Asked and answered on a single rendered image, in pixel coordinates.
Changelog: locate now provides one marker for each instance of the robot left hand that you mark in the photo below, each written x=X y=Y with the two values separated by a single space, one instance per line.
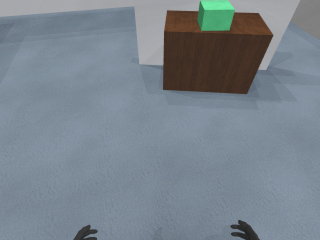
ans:
x=85 y=231

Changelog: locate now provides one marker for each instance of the carton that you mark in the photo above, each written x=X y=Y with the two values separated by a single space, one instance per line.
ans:
x=215 y=15

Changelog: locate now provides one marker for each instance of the pedestal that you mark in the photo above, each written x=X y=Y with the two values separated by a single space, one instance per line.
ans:
x=215 y=61

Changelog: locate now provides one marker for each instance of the robot right hand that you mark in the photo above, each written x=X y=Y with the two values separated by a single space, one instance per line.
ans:
x=248 y=234

